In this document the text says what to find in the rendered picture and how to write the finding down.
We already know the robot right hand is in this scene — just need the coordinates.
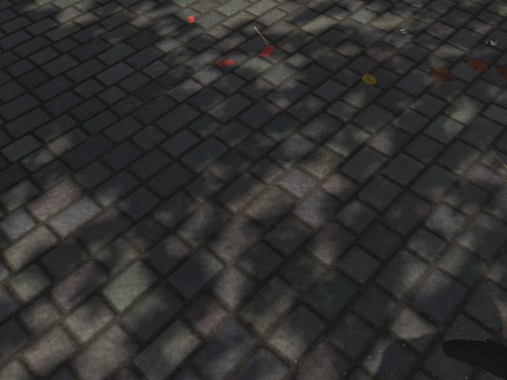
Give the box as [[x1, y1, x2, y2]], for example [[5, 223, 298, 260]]
[[442, 339, 507, 380]]

